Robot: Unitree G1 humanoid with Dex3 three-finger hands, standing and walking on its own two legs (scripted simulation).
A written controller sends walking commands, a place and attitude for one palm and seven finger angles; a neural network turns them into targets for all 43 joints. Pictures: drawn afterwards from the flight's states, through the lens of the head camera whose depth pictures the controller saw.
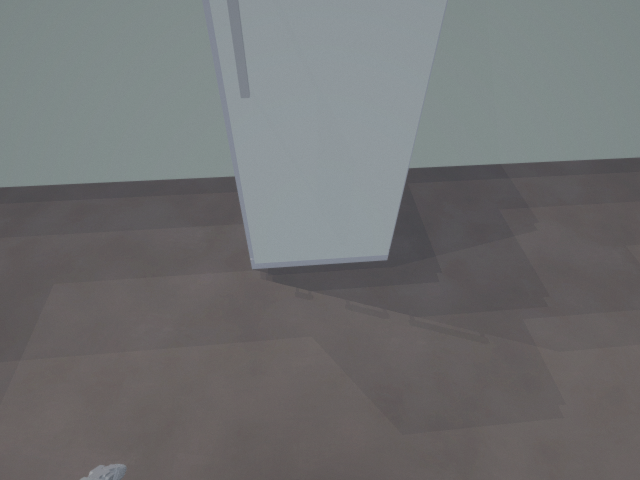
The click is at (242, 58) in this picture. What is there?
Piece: fridge door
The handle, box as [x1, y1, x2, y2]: [227, 0, 249, 97]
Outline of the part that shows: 227,0 241,97 249,97 238,2 237,0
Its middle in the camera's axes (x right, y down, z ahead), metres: -0.18 -0.48 +0.79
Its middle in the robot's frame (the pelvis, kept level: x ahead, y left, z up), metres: +0.93 +0.23 +0.21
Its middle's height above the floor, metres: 0.98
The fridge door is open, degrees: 0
